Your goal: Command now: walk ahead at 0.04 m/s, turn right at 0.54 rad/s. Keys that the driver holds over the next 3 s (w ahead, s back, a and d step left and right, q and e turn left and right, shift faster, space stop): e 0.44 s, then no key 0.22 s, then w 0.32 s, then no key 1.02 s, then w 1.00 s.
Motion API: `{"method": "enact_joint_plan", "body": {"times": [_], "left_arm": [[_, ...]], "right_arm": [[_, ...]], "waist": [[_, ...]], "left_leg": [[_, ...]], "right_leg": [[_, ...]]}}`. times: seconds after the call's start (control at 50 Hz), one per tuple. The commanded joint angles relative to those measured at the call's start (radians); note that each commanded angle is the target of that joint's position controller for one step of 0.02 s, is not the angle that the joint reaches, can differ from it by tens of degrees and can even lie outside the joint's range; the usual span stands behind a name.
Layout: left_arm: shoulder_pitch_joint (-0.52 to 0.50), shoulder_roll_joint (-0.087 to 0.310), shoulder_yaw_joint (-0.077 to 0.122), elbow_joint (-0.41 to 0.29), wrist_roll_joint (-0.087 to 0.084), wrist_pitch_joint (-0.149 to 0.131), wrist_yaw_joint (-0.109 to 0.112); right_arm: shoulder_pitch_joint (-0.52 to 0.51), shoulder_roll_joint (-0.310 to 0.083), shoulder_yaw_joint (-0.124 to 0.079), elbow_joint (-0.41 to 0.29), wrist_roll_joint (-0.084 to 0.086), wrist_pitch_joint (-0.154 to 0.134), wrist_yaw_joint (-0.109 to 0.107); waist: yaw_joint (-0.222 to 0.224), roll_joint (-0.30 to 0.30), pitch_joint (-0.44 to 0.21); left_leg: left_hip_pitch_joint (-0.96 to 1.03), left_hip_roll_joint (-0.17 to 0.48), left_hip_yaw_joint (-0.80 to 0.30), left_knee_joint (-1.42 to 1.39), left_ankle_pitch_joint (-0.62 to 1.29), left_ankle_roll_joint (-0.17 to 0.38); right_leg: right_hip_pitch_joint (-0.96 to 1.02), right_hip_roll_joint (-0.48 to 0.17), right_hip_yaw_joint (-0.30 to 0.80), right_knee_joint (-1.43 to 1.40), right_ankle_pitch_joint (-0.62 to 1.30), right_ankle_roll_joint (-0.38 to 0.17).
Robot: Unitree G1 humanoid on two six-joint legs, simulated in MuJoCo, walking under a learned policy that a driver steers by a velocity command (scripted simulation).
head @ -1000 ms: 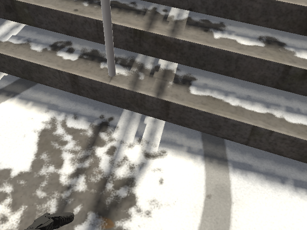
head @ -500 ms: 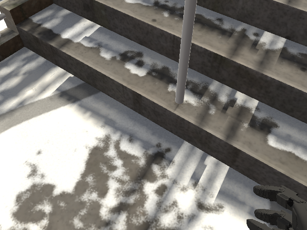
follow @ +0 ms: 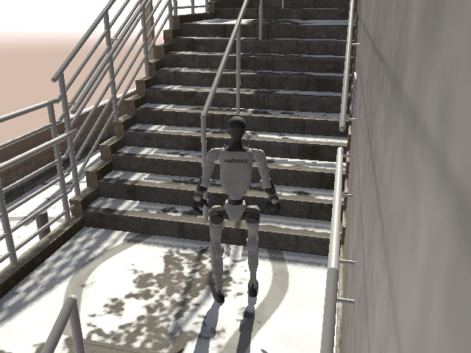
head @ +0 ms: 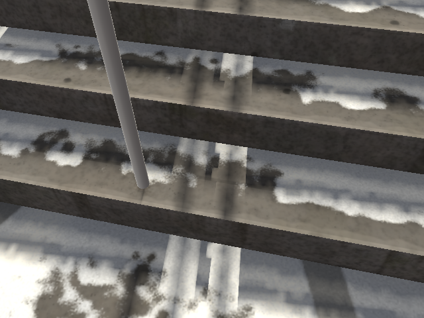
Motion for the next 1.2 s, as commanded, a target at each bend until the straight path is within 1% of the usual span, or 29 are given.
{"method": "enact_joint_plan", "body": {"times": [0.02, 0.04, 0.06, 0.08, 0.1, 0.12, 0.16, 0.24, 0.32, 0.42, 0.48, 0.5, 0.52, 0.54, 0.56, 0.6, 0.66, 0.7, 0.76, 0.82, 0.84, 0.86, 0.88, 0.9, 0.94, 0.98, 1.06, 1.14, 1.2], "left_arm": [[0.018, 0.092, 0.033, -0.087, -0.002, -0.017, -0.009], [0.048, 0.119, 0.045, -0.079, 0.004, -0.022, -0.003], [0.102, 0.204, 0.071, -0.073, 0.006, -0.028, 0.012], [0.103, 0.31, 0.09, -0.104, 0.018, -0.031, 0.028], [0.141, 0.253, 0.074, -0.114, 0.04, -0.051, 0.017], [0.119, 0.23, 0.064, -0.109, 0.038, -0.07, 0.011], [0.023, 0.187, 0.054, -0.119, -0.008, -0.071, 0.022], [-0.03, 0.179, 0.044, -0.148, 0.013, -0.052, 0.039], [0.004, 0.211, 0.057, -0.145, -0.004, -0.04, 0.05], [-0.015, 0.206, 0.057, -0.16, -0.004, -0.032, 0.035], [-0.025, 0.173, 0.046, -0.173, -0.015, -0.024, 0.045], [0.007, 0.121, 0.031, -0.176, 0.0, -0.025, 0.047], [0.017, 0.101, 0.024, -0.206, 0.002, -0.035, 0.044], [0.016, 0.182, 0.046, -0.194, 0.02, -0.047, 0.043], [0.039, 0.221, 0.063, -0.168, 0.009, -0.049, 0.037], [0.059, 0.181, 0.059, -0.129, 0.008, -0.037, 0.039], [0.04, 0.09, 0.025, -0.131, 0.004, -0.032, 0.033], [0.008, 0.044, -0.001, -0.137, 0.006, -0.036, 0.025], [-0.012, 0.093, 0.009, -0.146, -0.01, -0.048, 0.017], [0.101, 0.087, 0.012, -0.086, -0.007, -0.073, 0.015], [0.183, 0.098, 0.015, -0.07, -0.005, -0.081, 0.02], [0.297, 0.187, 0.036, -0.045, 0.005, -0.086, 0.033], [0.324, 0.268, 0.063, -0.037, 0.011, -0.097, 0.022], [0.284, 0.202, 0.043, -0.045, 0.014, -0.117, 0.024], [0.219, 0.142, 0.022, -0.052, 0.005, -0.136, 0.028], [0.201, 0.138, 0.017, -0.052, 0.005, -0.135, 0.027], [0.192, 0.154, 0.019, -0.033, 0.007, -0.115, 0.029], [0.222, 0.193, 0.029, 0.0, -0.014, -0.109, 0.033], [0.189, 0.171, 0.023, 0.002, -0.013, -0.114, 0.037]], "right_arm": [[-0.035, -0.175, -0.048, -0.045, 0.03, 0.002, -0.008], [0.014, -0.151, -0.045, -0.02, 0.031, 0.005, -0.007], [0.035, -0.111, -0.036, -0.019, 0.005, 0.003, -0.005], [-0.011, -0.07, -0.016, -0.084, -0.04, -0.001, -0.004], [-0.093, -0.114, -0.027, -0.093, -0.032, 0.0, -0.009], [-0.117, -0.128, -0.033, -0.096, -0.005, 0.006, -0.008], [-0.087, -0.127, -0.038, -0.071, -0.007, 0.009, -0.023], [-0.071, -0.095, -0.028, -0.063, -0.012, 0.003, -0.015], [-0.104, -0.07, -0.015, -0.069, -0.001, -0.001, -0.006], [-0.09, -0.093, -0.022, -0.071, 0.006, -0.012, 0.012], [-0.001, -0.115, -0.032, -0.041, 0.005, -0.028, 0.014], [0.02, -0.172, -0.045, -0.048, -0.015, -0.026, 0.009], [-0.009, -0.243, -0.057, -0.043, -0.041, -0.015, 0.007], [-0.019, -0.185, -0.046, -0.068, -0.049, -0.023, 0.006], [-0.06, -0.149, -0.035, -0.078, -0.034, -0.025, 0.0], [-0.111, -0.109, -0.022, -0.083, -0.007, -0.022, -0.002], [-0.086, -0.085, -0.007, -0.065, -0.009, -0.009, -0.004], [-0.037, -0.095, -0.009, -0.047, -0.004, -0.001, -0.003], [0.032, -0.187, -0.032, -0.034, 0.011, 0.01, 0.001], [0.041, -0.159, -0.019, -0.021, 0.029, 0.004, 0.006], [0.006, -0.099, 0.002, -0.032, 0.017, -0.01, 0.013], [-0.042, -0.002, 0.028, -0.07, -0.004, -0.036, 0.024], [-0.136, -0.072, 0.013, -0.13, 0.018, -0.061, 0.023], [-0.149, -0.134, -0.008, -0.13, 0.032, -0.072, 0.024], [-0.087, -0.128, -0.014, -0.087, 0.025, -0.076, 0.035], [-0.088, -0.106, -0.011, -0.081, 0.001, -0.084, 0.047], [-0.127, -0.031, 0.022, -0.082, -0.006, -0.086, 0.063], [-0.152, -0.07, 0.018, -0.103, 0.01, -0.077, 0.075], [-0.008, -0.138, -0.011, -0.059, -0.01, -0.081, 0.061]], "waist": [[0.032, 0.131, -0.087], [0.033, 0.092, -0.091], [0.029, -0.066, -0.112], [0.018, -0.357, -0.096], [0.097, -0.235, -0.205], [0.082, -0.164, -0.197], [0.029, -0.089, -0.166], [0.001, -0.097, -0.182], [0.027, -0.123, -0.175], [0.031, -0.165, -0.145], [-0.01, -0.15, -0.153], [0.006, -0.021, -0.166], [0.056, 0.281, -0.1], [0.02, 0.265, -0.114], [0.036, 0.188, -0.103], [0.047, 0.131, -0.077], [0.035, 0.149, -0.088], [-0.007, 0.196, -0.113], [-0.044, 0.242, -0.051], [0.018, 0.163, -0.021], [0.058, 0.115, -0.049], [0.086, -0.109, -0.097], [0.125, -0.245, -0.005], [0.108, -0.174, 0.072], [0.062, -0.145, 0.084], [0.054, -0.101, 0.077], [0.063, -0.103, 0.039], [0.06, -0.13, 0.019], [-0.026, -0.09, -0.074]], "left_leg": [[0.127, 0.275, -0.17, -0.036, 0.216, 0.135], [0.099, 0.229, -0.129, 0.047, 0.199, 0.08], [-0.033, 0.141, -0.05, 0.258, 0.088, 0.001], [-0.389, -0.02, -0.032, 0.539, -0.391, -0.106], [-0.449, -0.047, -0.223, 0.724, -0.487, -0.11], [-0.478, -0.037, -0.284, 0.777, -0.418, -0.092], [-0.492, -0.013, -0.322, 0.736, -0.275, -0.077], [-0.384, -0.058, -0.315, 0.629, -0.172, -0.095], [-0.299, -0.084, -0.331, 0.425, -0.142, -0.099], [-0.193, -0.113, -0.336, 0.25, -0.161, -0.076], [0.004, -0.071, -0.321, -0.032, 0.042, -0.033], [0.113, 0.098, -0.466, -0.075, 0.099, 0.029], [0.116, 0.272, -0.719, -0.124, 0.263, 0.192], [0.07, 0.363, -0.804, -0.132, 0.307, 0.304], [0.056, 0.313, -0.71, -0.115, 0.298, 0.282], [0.065, 0.195, -0.558, -0.085, 0.276, 0.197], [0.071, 0.129, -0.439, -0.071, 0.355, 0.183], [0.071, 0.102, -0.421, -0.112, 0.044, 0.171], [0.023, 0.147, -0.507, -0.155, -0.236, 0.193], [-0.116, 0.12, -0.487, -0.109, -0.292, 0.147], [-0.233, 0.08, -0.441, 0.002, -0.268, 0.095], [-0.444, -0.051, -0.264, 0.309, -0.267, 0.008], [-0.601, -0.065, -0.259, 0.447, -0.377, -0.005], [-0.653, -0.006, -0.319, 0.57, -0.326, -0.003], [-0.683, 0.023, -0.325, 0.612, -0.177, 0.009], [-0.634, 0.033, -0.305, 0.572, -0.047, -0.01], [-0.375, -0.021, -0.231, 0.326, 0.105, -0.054], [-0.245, -0.053, -0.25, 0.186, 0.149, -0.028], [-0.007, -0.091, -0.236, 0.06, 0.249, 0.032]], "right_leg": [[0.079, 0.03, -0.045, -0.195, 0.058, -0.048], [0.164, 0.054, -0.033, -0.293, 0.175, -0.077], [0.313, -0.043, 0.128, -0.342, 0.511, -0.13], [0.468, -0.272, 0.475, -0.335, 0.871, -0.315], [0.48, -0.319, 0.516, -0.355, 0.842, -0.411], [0.472, -0.27, 0.432, -0.36, 0.797, -0.376], [0.423, -0.187, 0.341, -0.353, 0.678, -0.273], [0.337, -0.135, 0.307, -0.357, 0.65, -0.265], [0.306, -0.122, 0.367, -0.351, 0.475, -0.259], [0.26, -0.099, 0.476, -0.336, 0.391, -0.244], [0.204, -0.033, 0.457, -0.258, 0.304, -0.163], [0.089, 0.041, 0.375, -0.126, 0.1, -0.108], [-0.123, 0.208, 0.188, 0.031, -0.248, -0.05], [-0.131, 0.158, 0.213, 0.282, -0.349, -0.002], [-0.132, 0.149, 0.225, 0.39, -0.288, 0.011], [-0.142, 0.145, 0.215, 0.441, -0.184, 0.042], [-0.063, 0.124, 0.151, 0.293, -0.125, 0.067], [0.035, 0.088, 0.071, 0.079, -0.118, 0.061], [0.112, 0.107, 0.001, -0.11, -0.162, 0.025], [0.358, 0.115, -0.008, -0.377, 0.018, -0.064], [0.505, 0.032, 0.1, -0.389, -0.001, -0.099], [0.658, -0.161, 0.377, -0.423, -0.1, -0.176], [0.541, -0.324, 0.65, -0.559, -0.249, -0.313], [0.507, -0.316, 0.654, -0.593, -0.319, -0.328], [0.514, -0.226, 0.5, -0.603, -0.25, -0.26], [0.481, -0.173, 0.365, -0.616, -0.006, -0.231], [0.349, -0.084, 0.137, -0.55, 0.451, -0.19], [0.345, -0.131, 0.165, -0.48, 0.471, -0.173], [0.354, -0.075, 0.137, -0.281, 0.616, -0.11]]}}
Next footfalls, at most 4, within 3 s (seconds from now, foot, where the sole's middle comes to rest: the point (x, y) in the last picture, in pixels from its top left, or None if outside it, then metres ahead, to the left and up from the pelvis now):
0.06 right None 0.07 -0.13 -0.78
0.50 left None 0.11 0.10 -0.78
0.84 right None -0.02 -0.12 -0.78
1.22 left None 0.32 0.02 -0.78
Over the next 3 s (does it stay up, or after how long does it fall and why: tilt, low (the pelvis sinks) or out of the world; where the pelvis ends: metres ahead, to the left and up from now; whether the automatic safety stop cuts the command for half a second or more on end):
stays up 0.55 -0.16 0.00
